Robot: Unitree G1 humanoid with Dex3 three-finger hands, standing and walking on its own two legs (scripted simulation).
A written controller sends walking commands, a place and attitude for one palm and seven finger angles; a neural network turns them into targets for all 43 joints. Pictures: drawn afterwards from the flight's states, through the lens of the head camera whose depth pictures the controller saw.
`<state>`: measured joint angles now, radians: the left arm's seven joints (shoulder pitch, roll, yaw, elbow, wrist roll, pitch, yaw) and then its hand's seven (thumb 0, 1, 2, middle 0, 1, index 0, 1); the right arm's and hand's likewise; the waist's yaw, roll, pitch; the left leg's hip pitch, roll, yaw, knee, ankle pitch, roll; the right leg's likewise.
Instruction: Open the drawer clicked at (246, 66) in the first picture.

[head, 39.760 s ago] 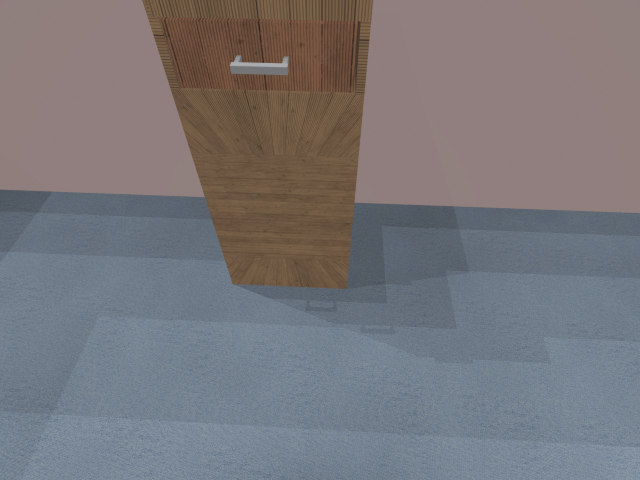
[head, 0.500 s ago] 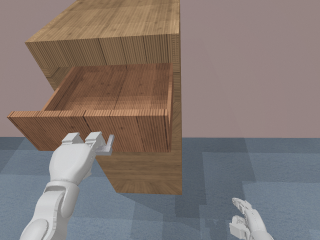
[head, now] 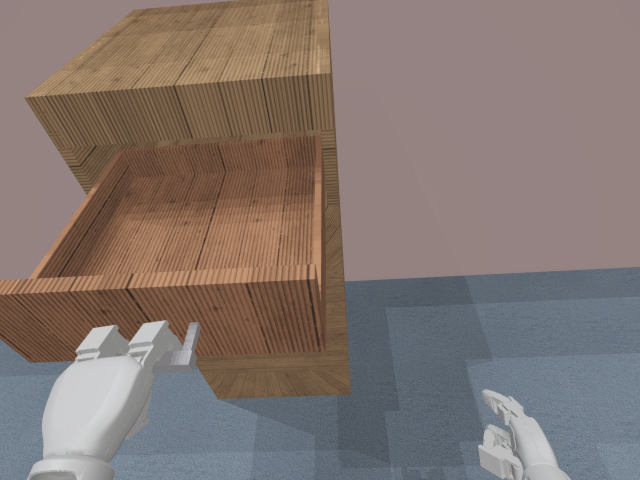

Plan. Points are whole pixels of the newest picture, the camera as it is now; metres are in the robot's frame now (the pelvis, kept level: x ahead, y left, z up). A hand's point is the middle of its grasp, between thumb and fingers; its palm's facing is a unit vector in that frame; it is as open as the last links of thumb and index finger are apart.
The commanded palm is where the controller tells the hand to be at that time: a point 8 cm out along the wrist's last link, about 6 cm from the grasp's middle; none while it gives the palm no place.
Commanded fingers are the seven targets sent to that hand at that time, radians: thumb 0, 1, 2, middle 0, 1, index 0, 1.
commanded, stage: pull the drawer open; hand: left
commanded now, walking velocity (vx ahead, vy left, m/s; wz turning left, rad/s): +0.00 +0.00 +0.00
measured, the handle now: (145, 348) +0.22 +0.23 +0.11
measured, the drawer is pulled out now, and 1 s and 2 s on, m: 0.29 0.30 0.30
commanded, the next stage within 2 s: open the thumb to release the handle in 0.24 s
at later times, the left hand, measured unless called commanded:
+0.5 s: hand (133, 407) +0.17 +0.22 +0.09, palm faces +0.11 -0.11 -0.99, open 6.0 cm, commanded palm +0.13 +0.23 +0.14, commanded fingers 0.00 0.27 0.63 -0.35 -1.28 -0.35 -1.28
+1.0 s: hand (131, 416) +0.16 +0.22 +0.09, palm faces +0.07 -0.10 -0.99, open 13.6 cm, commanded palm +0.12 +0.23 +0.14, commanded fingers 0.00 -0.50 0.30 -0.30 -1.20 -0.30 -1.20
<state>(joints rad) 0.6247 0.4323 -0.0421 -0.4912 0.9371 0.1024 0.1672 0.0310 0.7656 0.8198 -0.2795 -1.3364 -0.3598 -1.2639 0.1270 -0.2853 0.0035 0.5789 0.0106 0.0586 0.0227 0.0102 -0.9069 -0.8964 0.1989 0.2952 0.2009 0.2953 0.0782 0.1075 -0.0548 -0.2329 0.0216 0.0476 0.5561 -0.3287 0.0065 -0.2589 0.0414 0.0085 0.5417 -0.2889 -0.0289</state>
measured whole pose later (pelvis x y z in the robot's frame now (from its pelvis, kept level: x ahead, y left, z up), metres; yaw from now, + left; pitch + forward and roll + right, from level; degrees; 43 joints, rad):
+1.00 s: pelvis -0.02 -0.01 +0.00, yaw +1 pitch -2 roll +0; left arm 0.50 0.46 -0.03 -0.39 0.93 0.07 0.16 0.00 -0.44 0.32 -0.33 -1.21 -0.32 -1.20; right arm 0.09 -0.25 0.03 0.63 0.01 0.05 -0.01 0.01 -0.91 -0.90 0.20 0.30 0.20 0.30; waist 0.10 0.10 -0.01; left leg -0.20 0.03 0.02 0.53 -0.29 -0.01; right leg -0.22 0.05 -0.01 0.51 -0.25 -0.05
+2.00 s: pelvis -0.05 +0.01 +0.01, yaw +3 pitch -7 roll +0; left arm 0.11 0.55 -0.10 -0.36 0.84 0.17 -0.08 0.00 -0.49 0.30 -0.47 -1.27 -0.44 -1.27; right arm 0.03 -0.24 0.07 0.66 0.04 0.03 -0.02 0.01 -0.91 -0.90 0.20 0.30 0.20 0.30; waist 0.15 0.14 0.02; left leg -0.11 -0.02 0.00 0.41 -0.19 0.02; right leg -0.12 0.00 -0.03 0.41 -0.17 -0.01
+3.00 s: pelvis -0.04 +0.00 +0.00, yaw +3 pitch -3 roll +0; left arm 0.09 0.65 0.09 -0.55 0.71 0.28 -0.26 0.00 -0.50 0.30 -0.32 -1.20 -0.31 -1.20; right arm 0.04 -0.29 0.08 0.59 0.06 0.06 0.01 0.01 -0.91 -0.90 0.20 0.30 0.20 0.30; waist 0.12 0.16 -0.01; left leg -0.22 -0.02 0.00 0.53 -0.25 0.01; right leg -0.23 0.00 -0.03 0.53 -0.25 -0.02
